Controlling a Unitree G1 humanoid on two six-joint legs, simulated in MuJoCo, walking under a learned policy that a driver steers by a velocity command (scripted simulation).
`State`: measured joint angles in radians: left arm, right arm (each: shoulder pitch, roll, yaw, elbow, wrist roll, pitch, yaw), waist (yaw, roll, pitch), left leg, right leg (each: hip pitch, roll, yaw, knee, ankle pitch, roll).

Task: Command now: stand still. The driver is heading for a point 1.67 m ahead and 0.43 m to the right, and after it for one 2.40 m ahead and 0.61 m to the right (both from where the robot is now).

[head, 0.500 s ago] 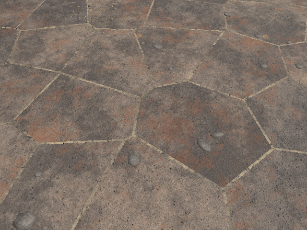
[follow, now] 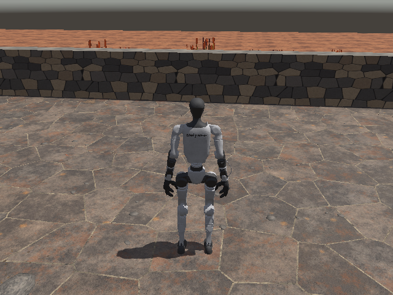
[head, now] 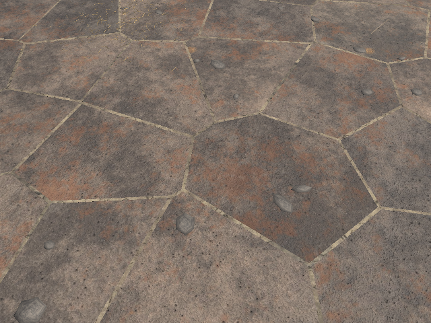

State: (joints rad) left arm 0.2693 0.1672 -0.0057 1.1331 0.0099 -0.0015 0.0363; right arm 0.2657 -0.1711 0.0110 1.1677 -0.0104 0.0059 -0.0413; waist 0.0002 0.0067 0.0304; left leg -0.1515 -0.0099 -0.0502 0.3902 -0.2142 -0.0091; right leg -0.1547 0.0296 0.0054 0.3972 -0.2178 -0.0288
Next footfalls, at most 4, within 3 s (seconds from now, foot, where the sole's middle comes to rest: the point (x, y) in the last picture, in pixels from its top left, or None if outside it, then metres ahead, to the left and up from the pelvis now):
0.98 right None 0.41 -0.05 -0.78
1.54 left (198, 259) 0.74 0.10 -0.78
2.06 right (273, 213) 0.93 -0.17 -0.78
2.64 left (283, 145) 1.28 -0.25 -0.78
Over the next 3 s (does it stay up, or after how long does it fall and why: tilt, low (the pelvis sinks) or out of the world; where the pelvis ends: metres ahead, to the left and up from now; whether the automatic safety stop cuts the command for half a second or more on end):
stays up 1.26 -0.31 0.00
